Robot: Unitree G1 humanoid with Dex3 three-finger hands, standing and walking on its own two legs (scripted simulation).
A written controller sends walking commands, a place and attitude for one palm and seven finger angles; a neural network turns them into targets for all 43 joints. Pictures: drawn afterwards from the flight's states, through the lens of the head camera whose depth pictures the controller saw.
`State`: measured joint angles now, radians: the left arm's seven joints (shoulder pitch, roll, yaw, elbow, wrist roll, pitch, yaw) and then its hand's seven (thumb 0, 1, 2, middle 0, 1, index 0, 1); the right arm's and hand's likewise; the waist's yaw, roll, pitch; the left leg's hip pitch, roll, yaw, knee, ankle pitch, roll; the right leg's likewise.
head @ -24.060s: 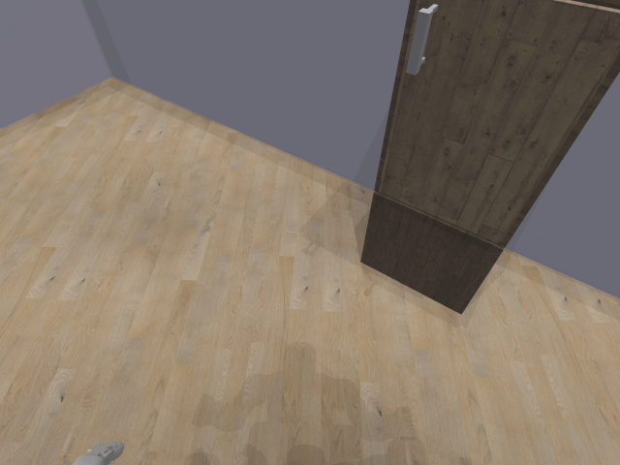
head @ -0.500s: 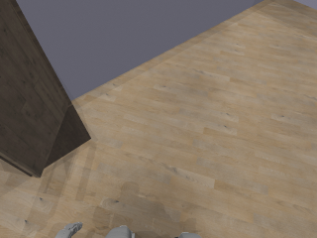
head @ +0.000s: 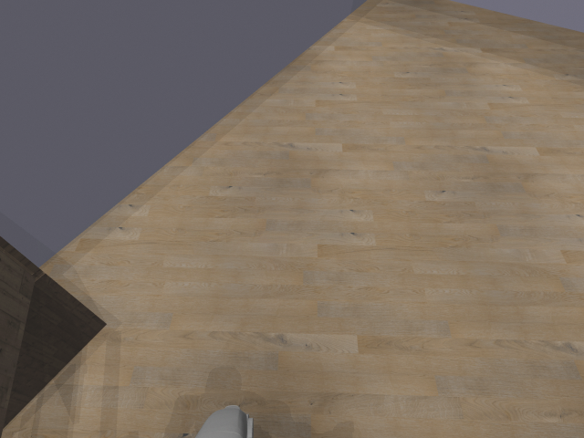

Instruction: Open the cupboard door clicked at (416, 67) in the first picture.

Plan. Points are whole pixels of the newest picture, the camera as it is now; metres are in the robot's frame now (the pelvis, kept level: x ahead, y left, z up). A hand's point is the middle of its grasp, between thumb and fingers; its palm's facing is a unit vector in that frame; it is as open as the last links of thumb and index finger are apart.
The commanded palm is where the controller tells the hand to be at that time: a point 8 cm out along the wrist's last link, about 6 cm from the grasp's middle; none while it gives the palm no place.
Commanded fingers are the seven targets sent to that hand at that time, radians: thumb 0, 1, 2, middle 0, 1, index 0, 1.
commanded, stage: walk to a spot facing it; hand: left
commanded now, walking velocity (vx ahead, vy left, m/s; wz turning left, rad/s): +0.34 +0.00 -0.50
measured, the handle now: out of the picture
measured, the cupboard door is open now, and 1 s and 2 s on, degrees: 47 47 47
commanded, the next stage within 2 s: turn to face it in 1.20 s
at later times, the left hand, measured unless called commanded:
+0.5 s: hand (235, 290) +0.38 +0.14 -0.15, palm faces -0.32 -0.92 -0.22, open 7.4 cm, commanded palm none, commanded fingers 0.00 0.90 0.90 -0.20 -0.30 -0.20 -0.30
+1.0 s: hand (265, 250) +0.49 +0.09 -0.19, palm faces -0.35 -0.92 -0.19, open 7.3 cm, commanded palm none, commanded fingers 0.00 0.90 0.90 -0.20 -0.30 -0.20 -0.30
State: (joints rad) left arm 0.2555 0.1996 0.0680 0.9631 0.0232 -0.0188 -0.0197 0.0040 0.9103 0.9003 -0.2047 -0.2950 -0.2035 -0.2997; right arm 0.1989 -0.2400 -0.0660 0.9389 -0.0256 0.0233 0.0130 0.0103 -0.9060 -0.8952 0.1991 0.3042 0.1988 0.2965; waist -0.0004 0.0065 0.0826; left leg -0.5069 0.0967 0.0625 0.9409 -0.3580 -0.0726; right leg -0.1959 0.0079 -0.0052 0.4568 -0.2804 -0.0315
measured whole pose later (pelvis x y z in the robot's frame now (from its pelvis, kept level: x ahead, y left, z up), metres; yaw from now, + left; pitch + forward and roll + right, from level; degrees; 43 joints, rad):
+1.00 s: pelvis +0.42 -0.09 -0.01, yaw -24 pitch +0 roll +1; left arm 0.29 0.22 0.08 1.10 0.03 -0.01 -0.03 0.00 0.93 0.90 -0.20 -0.29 -0.20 -0.30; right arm 0.20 -0.14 -0.04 0.97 -0.05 -0.09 0.00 0.00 -0.91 -0.90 0.20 0.30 0.20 0.30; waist 0.00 -0.04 0.04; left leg -0.33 0.08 0.16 0.57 -0.24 0.01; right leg -0.40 -0.03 -0.03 1.15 -0.40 -0.03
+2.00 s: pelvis +0.68 -0.28 -0.01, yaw -6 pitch +3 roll +0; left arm 0.13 0.22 0.07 0.88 0.03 0.00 0.02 0.00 0.91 0.90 -0.20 -0.29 -0.20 -0.30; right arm 0.18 -0.22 -0.09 0.93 -0.03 0.06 0.01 0.01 -0.90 -0.89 0.20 0.30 0.20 0.30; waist -0.02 0.02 0.05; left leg -0.50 -0.04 -0.05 0.76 -0.38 -0.01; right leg -0.30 -0.06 -0.04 0.55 -0.29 0.03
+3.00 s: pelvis +0.75 -0.30 -0.01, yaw +33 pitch +2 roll +0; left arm 0.19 0.25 0.07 0.92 0.02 0.06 0.01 0.01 0.91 0.90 -0.20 -0.29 -0.20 -0.30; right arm 0.12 -0.21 -0.05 0.88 -0.03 0.02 0.00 0.00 -0.90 -0.90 0.20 0.30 0.20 0.30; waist 0.00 -0.05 0.10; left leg -0.33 -0.01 0.04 0.59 -0.29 0.03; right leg -0.48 -0.11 -0.06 1.12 -0.47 0.09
